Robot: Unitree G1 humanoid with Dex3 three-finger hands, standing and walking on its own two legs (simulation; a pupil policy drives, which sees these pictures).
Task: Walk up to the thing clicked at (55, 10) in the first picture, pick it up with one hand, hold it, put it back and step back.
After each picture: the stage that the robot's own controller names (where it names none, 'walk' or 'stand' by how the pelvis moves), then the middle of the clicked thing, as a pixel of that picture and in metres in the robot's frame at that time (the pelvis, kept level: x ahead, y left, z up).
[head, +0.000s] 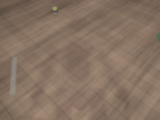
stand; (55, 11) +2.09 +0.43 -0.72
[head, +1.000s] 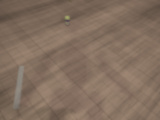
walk; (67, 20) +1.96 +0.21 -0.69
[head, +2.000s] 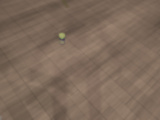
walk; (62, 38) +1.32 +0.20 -0.71
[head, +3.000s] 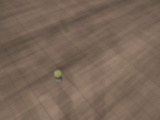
walk; (58, 76) +0.86 +0.20 -0.72
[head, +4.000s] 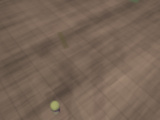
walk; (55, 107) +0.54 +0.19 -0.71
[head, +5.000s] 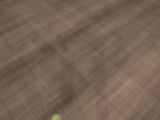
stand; out of the picture +0.41 +0.21 -0.70
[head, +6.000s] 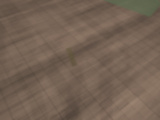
stand; out of the picture +0.38 +0.18 -0.72
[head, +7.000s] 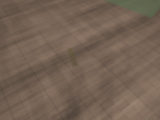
stand; out of the picture +0.39 +0.18 -0.72
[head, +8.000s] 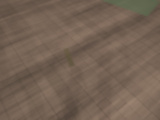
stand; out of the picture +0.38 +0.20 -0.73
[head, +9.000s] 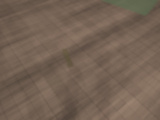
stand; out of the picture +0.36 +0.20 -0.73
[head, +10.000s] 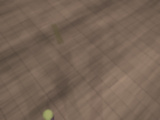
go down; (48, 116) +0.39 +0.21 -0.68
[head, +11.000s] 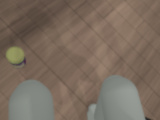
go down; (17, 58) +0.45 +0.24 -0.29
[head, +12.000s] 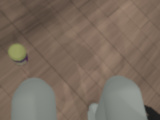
close in; (19, 55) +0.45 +0.24 -0.29
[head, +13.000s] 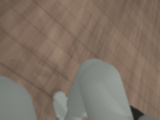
close in; out of the picture +0.43 +0.28 -0.22
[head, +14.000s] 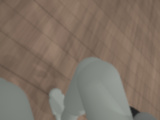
close; out of the picture +0.43 +0.29 -0.23
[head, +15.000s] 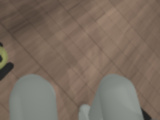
lift; out of the picture +0.36 +0.27 -0.12
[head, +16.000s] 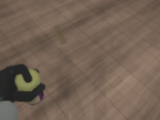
lift; (31, 87) +0.32 +0.18 +0.02
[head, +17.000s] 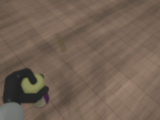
hold; (36, 91) +0.32 +0.17 -0.01
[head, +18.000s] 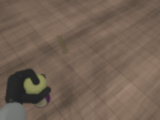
crouch; (38, 91) +0.32 +0.17 -0.01
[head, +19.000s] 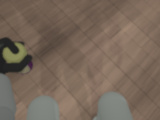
crouch; (19, 59) +0.42 +0.21 -0.10
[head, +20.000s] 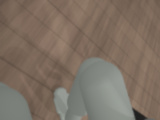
lower; out of the picture +0.43 +0.28 -0.23
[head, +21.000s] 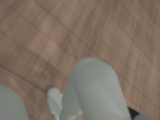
lower; out of the picture +0.43 +0.29 -0.23
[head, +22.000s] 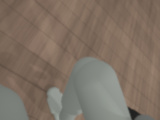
lower; out of the picture +0.44 +0.29 -0.23
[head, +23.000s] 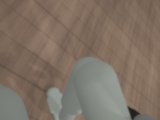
lower; out of the picture +0.44 +0.29 -0.23
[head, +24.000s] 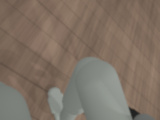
loosen; out of the picture +0.44 +0.29 -0.23
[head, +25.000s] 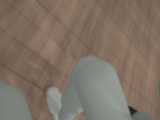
withdraw; out of the picture +0.43 +0.28 -0.24
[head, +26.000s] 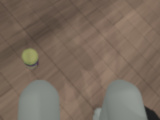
walk; (30, 59) +0.45 +0.22 -0.31
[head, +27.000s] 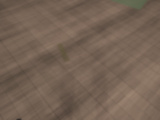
stand; out of the picture +0.38 +0.17 -0.65
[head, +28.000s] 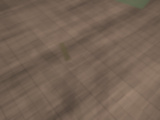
stand; out of the picture +0.40 +0.19 -0.67
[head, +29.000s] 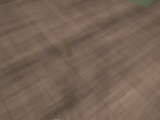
stand; out of the picture +0.40 +0.18 -0.68
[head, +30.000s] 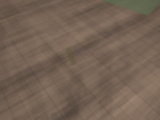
walk; out of the picture +0.40 +0.19 -0.72
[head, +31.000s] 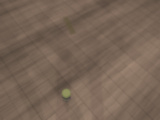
walk; (66, 95) +0.55 +0.10 -0.69
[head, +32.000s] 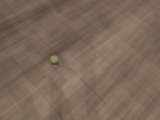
walk; (54, 62) +0.83 +0.22 -0.70
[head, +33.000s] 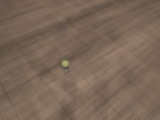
stand; (65, 66) +1.01 +0.19 -0.71
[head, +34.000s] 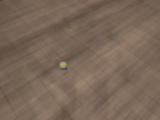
stand; (63, 67) +1.01 +0.22 -0.72
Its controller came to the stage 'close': yes
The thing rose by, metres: 0.71
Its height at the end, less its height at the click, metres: +0.00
